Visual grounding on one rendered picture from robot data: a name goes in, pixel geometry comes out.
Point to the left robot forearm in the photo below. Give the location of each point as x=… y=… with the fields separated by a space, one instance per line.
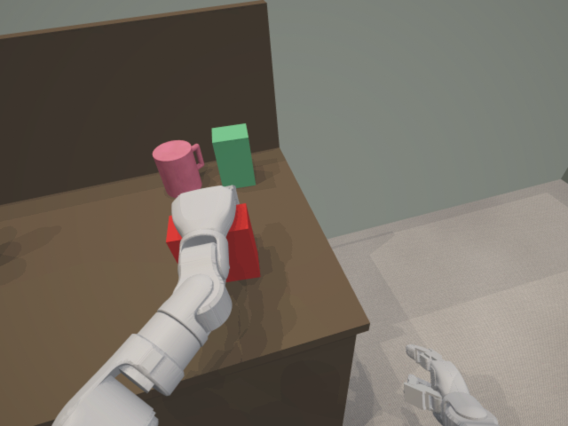
x=157 y=355

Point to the right robot forearm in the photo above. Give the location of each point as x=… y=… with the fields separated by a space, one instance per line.
x=461 y=409

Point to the robot left upper arm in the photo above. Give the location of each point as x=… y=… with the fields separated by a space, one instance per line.
x=112 y=404

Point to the sponge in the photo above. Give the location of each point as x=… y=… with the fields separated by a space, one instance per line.
x=243 y=256

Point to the robot left hand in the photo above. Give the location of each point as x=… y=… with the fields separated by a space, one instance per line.
x=210 y=208

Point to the table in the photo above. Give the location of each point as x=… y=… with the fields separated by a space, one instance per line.
x=84 y=215

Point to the robot right hand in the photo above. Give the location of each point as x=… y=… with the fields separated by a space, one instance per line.
x=444 y=379

